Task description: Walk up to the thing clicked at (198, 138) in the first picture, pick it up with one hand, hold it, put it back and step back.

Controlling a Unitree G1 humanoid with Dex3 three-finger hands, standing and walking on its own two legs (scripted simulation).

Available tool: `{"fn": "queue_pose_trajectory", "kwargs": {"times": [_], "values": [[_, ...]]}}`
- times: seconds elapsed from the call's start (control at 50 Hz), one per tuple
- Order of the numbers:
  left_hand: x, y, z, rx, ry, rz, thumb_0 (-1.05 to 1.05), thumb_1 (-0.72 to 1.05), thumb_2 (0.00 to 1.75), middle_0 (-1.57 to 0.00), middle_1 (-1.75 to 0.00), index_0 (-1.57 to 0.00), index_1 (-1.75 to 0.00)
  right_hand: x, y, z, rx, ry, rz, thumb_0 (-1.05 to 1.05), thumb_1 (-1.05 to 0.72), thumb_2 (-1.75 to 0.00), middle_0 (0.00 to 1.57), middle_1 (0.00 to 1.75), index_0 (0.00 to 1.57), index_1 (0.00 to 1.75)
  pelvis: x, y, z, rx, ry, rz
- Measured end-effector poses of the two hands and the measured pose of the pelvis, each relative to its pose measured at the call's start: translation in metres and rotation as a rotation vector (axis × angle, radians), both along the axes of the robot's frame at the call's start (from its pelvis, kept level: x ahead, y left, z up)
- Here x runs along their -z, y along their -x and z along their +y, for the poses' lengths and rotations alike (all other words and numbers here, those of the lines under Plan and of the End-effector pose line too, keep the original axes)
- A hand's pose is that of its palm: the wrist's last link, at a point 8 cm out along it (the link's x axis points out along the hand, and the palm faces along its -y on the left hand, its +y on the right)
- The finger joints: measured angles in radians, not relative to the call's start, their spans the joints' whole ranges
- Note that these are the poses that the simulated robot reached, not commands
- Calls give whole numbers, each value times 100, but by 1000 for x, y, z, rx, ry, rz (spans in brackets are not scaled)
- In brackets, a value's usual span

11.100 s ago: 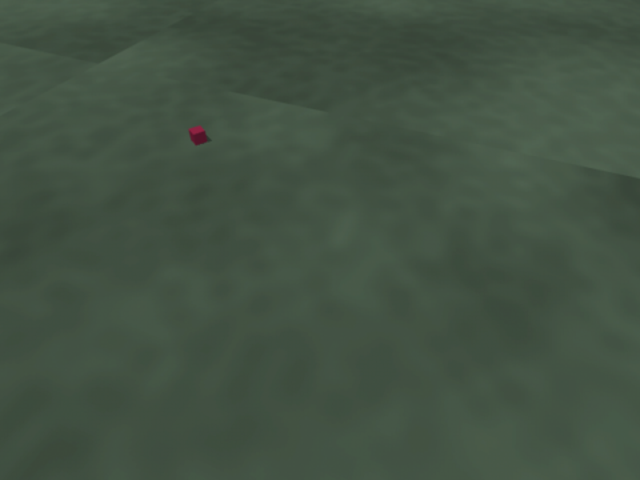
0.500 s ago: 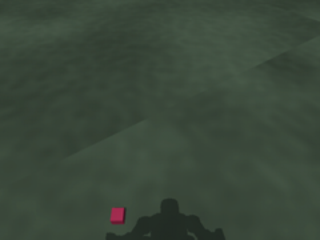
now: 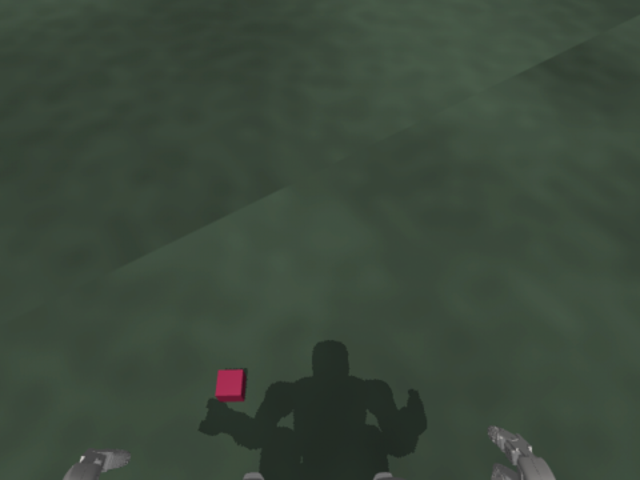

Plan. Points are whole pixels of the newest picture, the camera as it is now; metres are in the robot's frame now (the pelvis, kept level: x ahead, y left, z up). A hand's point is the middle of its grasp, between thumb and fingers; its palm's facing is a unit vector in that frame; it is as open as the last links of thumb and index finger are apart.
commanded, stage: rise first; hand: left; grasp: from above
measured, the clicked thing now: (231, 385) +0.43 +0.22 -0.70
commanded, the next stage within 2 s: none
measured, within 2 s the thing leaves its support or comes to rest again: neither
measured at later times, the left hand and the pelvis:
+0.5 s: hand out of the picture +0.13 +0.26 -0.20, palm faces -0.21 -0.84 -0.49, open 14.1 cm; pelvis +0.00 +0.00 -0.06, yaw +0 degrees
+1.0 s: hand (171, 439) +0.26 +0.28 -0.40, palm faces -0.46 -0.40 -0.80, open 13.9 cm; pelvis -0.07 -0.01 -0.26, yaw -2 degrees
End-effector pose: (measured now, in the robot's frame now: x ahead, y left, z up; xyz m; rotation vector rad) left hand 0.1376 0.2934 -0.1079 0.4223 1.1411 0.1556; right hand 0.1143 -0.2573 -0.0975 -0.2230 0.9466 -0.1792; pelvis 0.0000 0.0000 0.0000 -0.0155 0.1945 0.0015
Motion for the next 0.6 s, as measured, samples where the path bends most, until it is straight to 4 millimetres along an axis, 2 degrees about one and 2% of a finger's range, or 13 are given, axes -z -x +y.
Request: {"fn": "queue_pose_trajectory", "kwargs": {"times": [0.12, 0.28, 0.52, 0.6], "values": [[15, 1, 2, 46, -23, -30, 0, -49, 98, -13, -101, -12, -102, 9, -25, 2, -33, 34, -66, 1, -93, -91, 20, 30, 20, 30, 20, -1, 2, -3, 8, 47], [24, 0, 3, 90, -56, -25, 0, -54, 100, -10, -103, -9, -104, 18, -49, 11, -62, 33, -131, 1, -91, -90, 20, 30, 20, 30, 36, -5, 4, -6, 20, 92], [47, 2, 2, 159, -105, -20, 0, -52, 98, -8, -104, -7, -105, 47, -52, 17, -98, 13, -158, 1, -88, -89, 20, 30, 20, 30, 67, 3, 2, -8, 26, 160], [70, -5, 8, 225, -155, -13, 0, -53, 97, -8, -105, -7, -106, 67, -50, 14, -119, 17, -160, 1, -88, -89, 20, 30, 20, 30, 86, 11, 0, -9, 26, 200]]}}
